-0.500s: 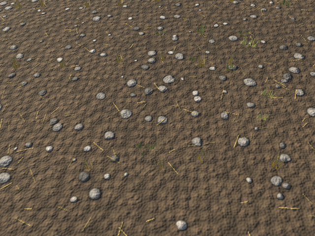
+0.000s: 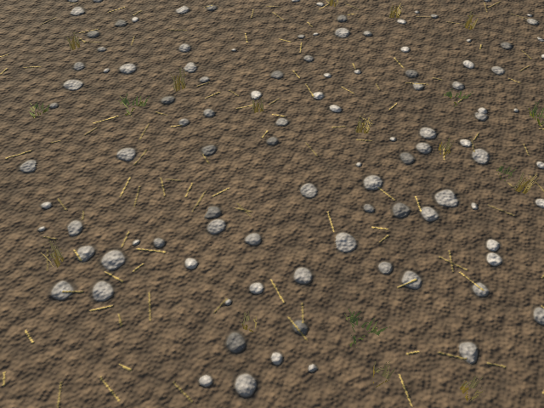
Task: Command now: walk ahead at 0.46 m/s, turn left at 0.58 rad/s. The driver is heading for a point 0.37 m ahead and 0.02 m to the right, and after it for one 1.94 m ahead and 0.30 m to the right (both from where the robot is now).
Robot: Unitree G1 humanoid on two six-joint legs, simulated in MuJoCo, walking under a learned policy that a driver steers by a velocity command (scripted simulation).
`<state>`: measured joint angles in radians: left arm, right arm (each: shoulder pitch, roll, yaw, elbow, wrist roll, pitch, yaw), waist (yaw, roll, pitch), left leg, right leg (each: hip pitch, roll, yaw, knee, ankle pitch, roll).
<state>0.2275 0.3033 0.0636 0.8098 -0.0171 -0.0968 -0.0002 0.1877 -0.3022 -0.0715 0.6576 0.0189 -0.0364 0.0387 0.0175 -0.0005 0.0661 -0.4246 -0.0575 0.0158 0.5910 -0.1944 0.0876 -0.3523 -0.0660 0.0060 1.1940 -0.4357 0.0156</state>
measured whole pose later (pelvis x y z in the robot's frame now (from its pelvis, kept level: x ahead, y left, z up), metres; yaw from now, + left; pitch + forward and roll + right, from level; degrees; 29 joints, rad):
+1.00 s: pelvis +0.22 +0.01 +0.02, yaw -11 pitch +1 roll -1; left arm 0.17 0.33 0.09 0.69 -0.03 0.07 0.01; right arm 0.18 -0.25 -0.06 0.70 -0.01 0.01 -0.05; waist -0.02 -0.03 0.04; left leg -0.22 0.05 0.07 0.44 -0.24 0.01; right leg -0.49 -0.01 0.04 0.97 -0.39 0.11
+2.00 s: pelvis +0.49 -0.08 +0.02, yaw -22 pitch +2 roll +1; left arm 0.13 0.29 0.05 0.68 -0.01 -0.07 -0.02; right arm 0.39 -0.26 -0.03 0.83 0.01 -0.08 0.01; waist -0.08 -0.05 0.02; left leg 0.00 -0.06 0.03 0.21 -0.24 0.05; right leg -0.68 -0.10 0.03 0.69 0.03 0.02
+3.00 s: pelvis +1.04 -0.25 +0.02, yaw -1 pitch +2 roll +0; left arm 0.08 0.31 0.04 0.70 0.02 -0.09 0.00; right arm 0.33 -0.29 -0.06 0.70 0.01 -0.05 0.00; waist -0.05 -0.03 0.04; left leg -0.18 -0.12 -0.10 0.34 -0.19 0.10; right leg -0.66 -0.09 0.10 0.80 -0.12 0.07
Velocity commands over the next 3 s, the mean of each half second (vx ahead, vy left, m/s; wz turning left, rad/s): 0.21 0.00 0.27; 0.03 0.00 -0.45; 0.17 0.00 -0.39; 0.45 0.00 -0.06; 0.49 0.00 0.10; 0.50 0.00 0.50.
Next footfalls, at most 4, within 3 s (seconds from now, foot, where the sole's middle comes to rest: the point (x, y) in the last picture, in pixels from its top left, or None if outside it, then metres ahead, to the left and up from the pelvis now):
0.34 right None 0.35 -0.10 -0.76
0.72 left None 0.27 0.12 -0.76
1.14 right None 0.22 -0.14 -0.76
1.66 left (271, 386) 0.48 0.03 -0.76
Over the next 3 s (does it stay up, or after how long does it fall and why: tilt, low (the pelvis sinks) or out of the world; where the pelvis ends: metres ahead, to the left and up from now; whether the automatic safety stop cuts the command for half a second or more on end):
stays up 1.04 -0.25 0.02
